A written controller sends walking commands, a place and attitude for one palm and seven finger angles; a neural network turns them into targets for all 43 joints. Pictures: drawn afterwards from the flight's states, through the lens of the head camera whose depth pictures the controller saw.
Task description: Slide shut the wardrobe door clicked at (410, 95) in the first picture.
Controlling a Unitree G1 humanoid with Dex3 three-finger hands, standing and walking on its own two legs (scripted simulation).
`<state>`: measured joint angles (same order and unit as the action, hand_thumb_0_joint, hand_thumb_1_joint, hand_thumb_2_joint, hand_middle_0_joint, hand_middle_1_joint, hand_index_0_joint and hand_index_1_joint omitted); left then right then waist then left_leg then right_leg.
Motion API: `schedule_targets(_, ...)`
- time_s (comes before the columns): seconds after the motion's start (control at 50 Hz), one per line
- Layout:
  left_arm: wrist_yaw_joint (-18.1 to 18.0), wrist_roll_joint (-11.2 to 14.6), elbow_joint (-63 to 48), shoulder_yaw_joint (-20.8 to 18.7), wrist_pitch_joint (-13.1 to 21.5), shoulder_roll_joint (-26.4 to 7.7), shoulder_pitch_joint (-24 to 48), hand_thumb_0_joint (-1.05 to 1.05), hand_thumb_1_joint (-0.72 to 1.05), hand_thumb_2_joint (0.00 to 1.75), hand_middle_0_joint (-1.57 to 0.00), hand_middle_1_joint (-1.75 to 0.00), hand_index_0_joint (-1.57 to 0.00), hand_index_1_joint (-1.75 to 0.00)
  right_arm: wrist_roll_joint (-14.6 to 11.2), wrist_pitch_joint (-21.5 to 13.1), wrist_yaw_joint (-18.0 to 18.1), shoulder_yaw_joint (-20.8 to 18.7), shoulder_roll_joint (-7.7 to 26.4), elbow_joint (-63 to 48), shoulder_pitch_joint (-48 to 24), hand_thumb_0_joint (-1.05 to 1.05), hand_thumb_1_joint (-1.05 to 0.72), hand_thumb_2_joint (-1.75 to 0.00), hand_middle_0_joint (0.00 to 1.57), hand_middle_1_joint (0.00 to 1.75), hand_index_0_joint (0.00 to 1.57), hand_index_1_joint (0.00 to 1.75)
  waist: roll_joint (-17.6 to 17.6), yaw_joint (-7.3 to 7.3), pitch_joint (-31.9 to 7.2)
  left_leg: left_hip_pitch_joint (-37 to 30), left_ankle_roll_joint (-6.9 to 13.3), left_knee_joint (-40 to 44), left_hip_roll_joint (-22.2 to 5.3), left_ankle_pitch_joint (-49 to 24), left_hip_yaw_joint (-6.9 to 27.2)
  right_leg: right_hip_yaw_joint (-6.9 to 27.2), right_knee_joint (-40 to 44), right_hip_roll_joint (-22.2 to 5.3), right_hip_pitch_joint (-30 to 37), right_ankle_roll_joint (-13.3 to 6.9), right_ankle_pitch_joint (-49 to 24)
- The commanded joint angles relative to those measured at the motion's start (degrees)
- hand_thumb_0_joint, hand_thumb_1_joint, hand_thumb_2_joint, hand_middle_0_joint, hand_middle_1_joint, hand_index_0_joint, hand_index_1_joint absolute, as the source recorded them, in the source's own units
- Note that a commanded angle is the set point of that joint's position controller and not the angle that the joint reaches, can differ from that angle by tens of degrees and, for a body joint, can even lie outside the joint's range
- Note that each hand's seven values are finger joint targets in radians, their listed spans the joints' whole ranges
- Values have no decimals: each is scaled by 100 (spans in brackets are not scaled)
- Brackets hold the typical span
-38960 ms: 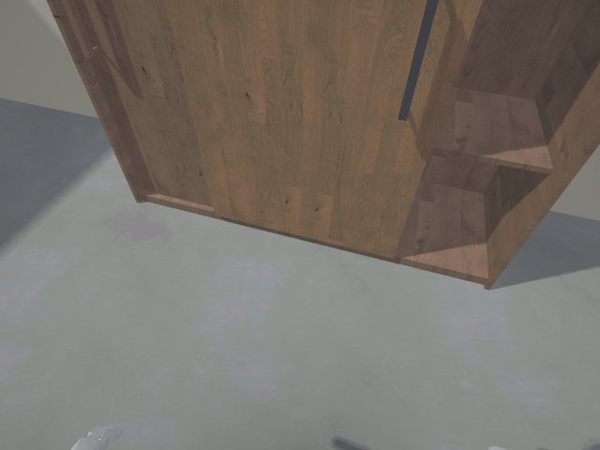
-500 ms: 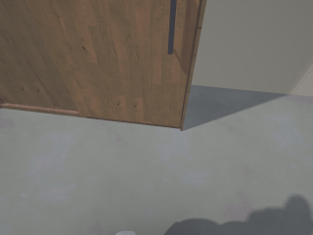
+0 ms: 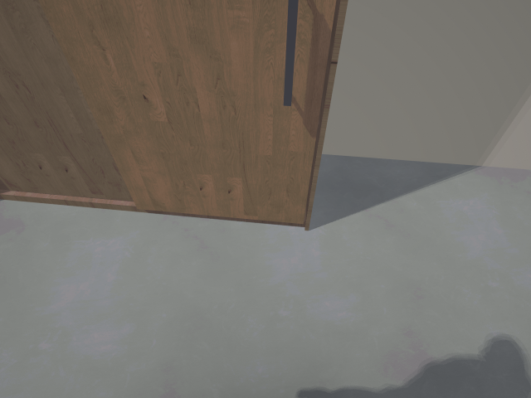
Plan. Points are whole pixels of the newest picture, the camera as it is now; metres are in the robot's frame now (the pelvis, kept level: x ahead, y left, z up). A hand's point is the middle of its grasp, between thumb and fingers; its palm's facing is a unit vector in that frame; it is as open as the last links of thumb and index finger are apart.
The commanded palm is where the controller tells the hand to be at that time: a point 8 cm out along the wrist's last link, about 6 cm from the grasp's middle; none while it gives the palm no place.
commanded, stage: let the arm hang, fingers relaxed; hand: left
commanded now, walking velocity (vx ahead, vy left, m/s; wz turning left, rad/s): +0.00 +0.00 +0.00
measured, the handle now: (291, 44) +0.94 -0.02 +0.10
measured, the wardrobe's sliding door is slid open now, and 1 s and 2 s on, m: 0.01 0.01 0.01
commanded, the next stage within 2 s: look to check the result in 0.24 s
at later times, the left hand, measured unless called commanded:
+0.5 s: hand out of the picture +0.11 +0.23 -0.16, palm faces -0.01 -0.95 -0.30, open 7.4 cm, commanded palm none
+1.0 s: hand out of the picture +0.13 +0.23 -0.15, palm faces -0.02 -0.95 -0.32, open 7.4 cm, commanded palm none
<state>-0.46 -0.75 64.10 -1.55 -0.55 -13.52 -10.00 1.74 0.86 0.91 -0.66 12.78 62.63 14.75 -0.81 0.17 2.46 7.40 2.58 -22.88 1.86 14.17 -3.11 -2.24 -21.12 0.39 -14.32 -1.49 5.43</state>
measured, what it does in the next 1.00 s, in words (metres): stands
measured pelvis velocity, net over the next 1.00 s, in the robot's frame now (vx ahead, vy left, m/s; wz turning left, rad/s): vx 0.04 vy -0.01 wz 0.01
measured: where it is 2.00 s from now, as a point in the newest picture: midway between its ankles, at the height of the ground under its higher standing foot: outside the picture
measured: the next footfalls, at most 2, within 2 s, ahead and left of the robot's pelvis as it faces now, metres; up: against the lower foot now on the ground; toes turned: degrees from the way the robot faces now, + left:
none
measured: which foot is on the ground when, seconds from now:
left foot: down 0.00-1.00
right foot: down 0.00-1.00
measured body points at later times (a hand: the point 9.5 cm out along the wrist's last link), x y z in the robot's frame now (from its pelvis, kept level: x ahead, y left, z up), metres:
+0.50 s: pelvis +0.03 +0.00 +0.00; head +0.05 +0.00 +0.45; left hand +0.11 +0.28 -0.14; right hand +0.08 -0.27 -0.15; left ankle -0.02 +0.09 -0.74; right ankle +0.07 -0.10 -0.74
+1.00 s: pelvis +0.04 -0.01 +0.00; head +0.06 -0.01 +0.45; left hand +0.14 +0.28 -0.13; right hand +0.11 -0.30 -0.14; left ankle -0.02 +0.09 -0.74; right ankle +0.07 -0.10 -0.74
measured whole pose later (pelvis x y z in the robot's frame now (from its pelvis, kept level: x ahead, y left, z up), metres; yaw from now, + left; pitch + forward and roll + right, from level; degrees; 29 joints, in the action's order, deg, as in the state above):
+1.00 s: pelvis +0.04 -0.01 +0.00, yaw +0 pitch -2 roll +0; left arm -0.1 -0.5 64.5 -0.7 0.3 -17.7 -3.2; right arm 1.2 0.4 0.7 0.0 18.6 63.6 6.5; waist -0.9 0.8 4.4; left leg 1.1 1.7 -17.2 1.3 14.6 -2.4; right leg -2.7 -19.4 1.1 -9.8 -1.8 8.1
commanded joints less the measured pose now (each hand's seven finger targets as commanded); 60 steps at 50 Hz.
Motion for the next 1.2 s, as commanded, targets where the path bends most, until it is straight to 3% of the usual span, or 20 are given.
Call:
schedule_targets(0.0, -66, -1, -247, -197, 139, -957, 142, 0, 90, 90, -20, -30, -20, -30, -31, -130, 57, -185, 936, -187, 43, 0, -90, -90, 20, 30, 20, 30, -35, 4, 113, 733, 108, 819, -767, 494, 866, 807, 436, -598, 412, -145, 867)
schedule_targets(0.06, -69, 10, -228, -191, 179, -987, 211, 0, 90, 90, -20, -30, -20, -30, -47, -170, 69, -179, 1004, -161, -28, 0, -90, -90, 20, 30, 20, 30, -19, 23, -183, 472, 80, 729, -819, -134, 825, 758, 292, -637, 618, -164, 205)
schedule_targets(0.14, -70, 22, -204, -173, 191, -1056, 331, 0, 90, 90, -20, -30, -20, -30, -63, -182, 83, -162, 1089, -139, -157, 0, -90, -90, 20, 30, 20, 30, -7, 35, -237, 312, 36, 694, -857, -676, 807, 684, 155, -693, 736, -167, -410)
schedule_targets(0.24, -69, 22, -190, -162, 188, -1136, 466, 0, 90, 90, -20, -30, -20, -30, -68, -160, 83, -162, 1196, -116, -326, 0, -90, -90, 20, 30, 20, 30, -45, 56, -211, 168, 4, 709, -871, -759, 772, 697, 178, -711, 731, -156, -527)
schedule_targets(0.3, -62, 22, -195, -153, 171, -1171, 561, 0, 90, 90, -20, -30, -20, -30, -64, -147, 72, -157, 1262, -104, -423, 0, -90, -90, 20, 30, 20, 30, -83, 53, -123, 202, -2, 819, -892, -537, 814, 710, 256, -684, 701, -133, -224)
schedule_targets(0.46, -63, 17, -240, -159, 203, -1310, 685, 0, 90, 90, -20, -30, -20, -30, -70, -161, 62, -164, 1416, -142, -634, 0, -90, -90, 20, 30, 20, 30, -12, 76, -455, -151, -22, 734, -895, -1127, 758, 712, 190, -731, 875, -145, -858)
schedule_targets(0.62, -70, 15, -293, -164, 212, -1434, 773, 0, 90, 90, -20, -30, -20, -30, -83, -156, 58, -170, 1551, -176, -774, 0, -90, -90, 20, 30, 20, 30, 79, 83, -521, -320, -44, 707, -909, -1451, 742, 713, 164, -740, 928, -144, -1154)
schedule_targets(0.92, -62, 21, -326, -163, 216, -1555, 896, 0, 90, 90, -20, -30, -20, -30, -88, -151, 52, -149, 1670, -178, -851, 0, -90, -90, 20, 30, 20, 30, 43, 81, -516, -361, -90, 781, -949, -1500, 709, 711, 238, -762, 1083, -152, -1258)
schedule_targets(1.18, -47, 31, -314, -155, 236, -1596, 943, 0, 90, 90, -20, -30, -20, -30, -81, -151, 34, -142, 1701, -135, -807, 0, -90, -90, 20, 30, 20, 30, 65, 87, -454, -296, -84, 887, -925, -931, 729, 833, 455, -795, 1098, -151, -875)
